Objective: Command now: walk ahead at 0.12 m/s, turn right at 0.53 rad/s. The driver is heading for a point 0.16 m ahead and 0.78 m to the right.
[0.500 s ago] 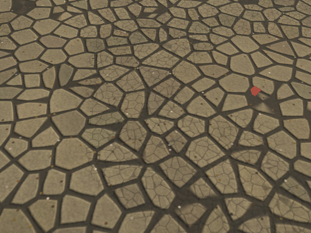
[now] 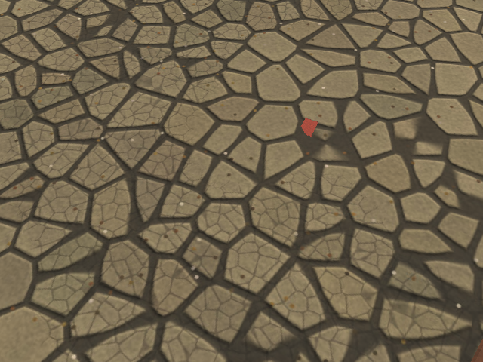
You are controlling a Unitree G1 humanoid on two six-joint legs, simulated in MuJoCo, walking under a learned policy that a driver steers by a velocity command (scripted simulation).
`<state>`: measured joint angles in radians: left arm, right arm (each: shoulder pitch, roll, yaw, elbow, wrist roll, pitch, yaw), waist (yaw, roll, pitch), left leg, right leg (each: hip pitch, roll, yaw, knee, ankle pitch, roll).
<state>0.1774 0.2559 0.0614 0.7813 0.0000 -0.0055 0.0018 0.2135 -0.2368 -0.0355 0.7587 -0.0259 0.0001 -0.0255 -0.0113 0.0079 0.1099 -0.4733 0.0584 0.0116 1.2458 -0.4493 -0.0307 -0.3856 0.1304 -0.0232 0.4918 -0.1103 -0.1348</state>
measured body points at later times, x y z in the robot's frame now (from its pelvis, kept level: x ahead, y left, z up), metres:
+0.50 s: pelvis +0.06 +0.06 +0.01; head +0.07 +0.08 +0.46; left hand +0.16 +0.30 -0.13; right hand +0.13 -0.20 -0.10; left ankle +0.06 +0.15 -0.73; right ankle +0.08 -0.05 -0.73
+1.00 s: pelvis +0.08 +0.08 +0.02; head +0.08 +0.09 +0.47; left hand +0.12 +0.32 -0.14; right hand +0.09 -0.17 -0.13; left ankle +0.06 +0.16 -0.73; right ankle +0.08 -0.05 -0.73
